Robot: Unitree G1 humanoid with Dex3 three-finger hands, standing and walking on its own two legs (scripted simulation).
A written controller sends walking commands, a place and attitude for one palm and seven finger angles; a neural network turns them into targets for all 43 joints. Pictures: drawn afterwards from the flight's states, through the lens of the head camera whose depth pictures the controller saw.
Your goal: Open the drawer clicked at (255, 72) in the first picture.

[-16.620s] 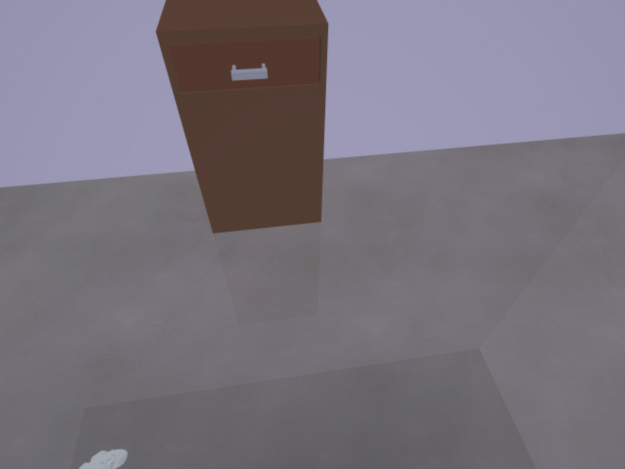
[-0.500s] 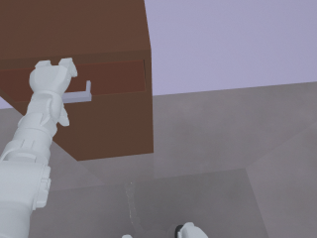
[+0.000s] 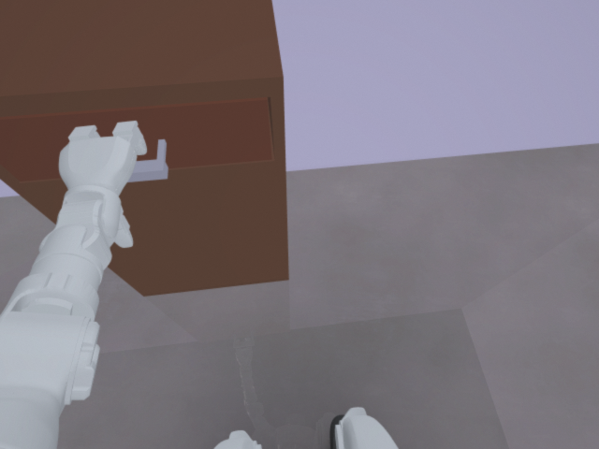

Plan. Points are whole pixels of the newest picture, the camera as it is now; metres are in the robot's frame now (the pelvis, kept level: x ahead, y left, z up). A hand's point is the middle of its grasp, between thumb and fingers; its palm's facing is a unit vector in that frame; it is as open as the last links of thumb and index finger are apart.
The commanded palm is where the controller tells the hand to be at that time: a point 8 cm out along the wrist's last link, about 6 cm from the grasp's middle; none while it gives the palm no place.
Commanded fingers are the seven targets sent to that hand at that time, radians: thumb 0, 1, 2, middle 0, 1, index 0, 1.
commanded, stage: lower the fingers behind the handle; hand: left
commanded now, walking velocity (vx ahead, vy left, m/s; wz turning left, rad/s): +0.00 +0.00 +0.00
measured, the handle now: (132, 160) +0.54 +0.24 +0.00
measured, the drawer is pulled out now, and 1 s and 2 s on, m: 0.00 0.00 0.00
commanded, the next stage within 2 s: lift the fingers back up to retry in 1.02 s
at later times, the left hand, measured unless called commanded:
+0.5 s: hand (122, 182) +0.49 +0.24 +0.01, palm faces -0.05 +0.03 -1.00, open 13.9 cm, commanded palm +0.47 +0.24 +0.03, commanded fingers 0.00 -0.50 0.30 -0.30 -1.20 -0.30 -1.20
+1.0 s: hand (123, 183) +0.49 +0.24 +0.01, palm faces -0.05 +0.03 -1.00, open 13.9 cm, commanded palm +0.47 +0.24 +0.02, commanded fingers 0.00 -0.50 0.30 -0.30 -1.20 -0.30 -1.20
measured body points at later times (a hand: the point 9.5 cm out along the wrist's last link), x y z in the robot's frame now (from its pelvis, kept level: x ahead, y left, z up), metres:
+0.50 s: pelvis -0.02 +0.00 -0.02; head +0.11 -0.01 +0.41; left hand +0.49 +0.23 +0.06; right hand -0.02 -0.28 -0.15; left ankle -0.03 +0.11 -0.70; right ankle +0.03 -0.13 -0.70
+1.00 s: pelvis -0.04 -0.01 -0.04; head +0.11 -0.02 +0.39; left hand +0.49 +0.23 +0.06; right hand -0.04 -0.28 -0.16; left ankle -0.04 +0.11 -0.70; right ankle +0.03 -0.13 -0.70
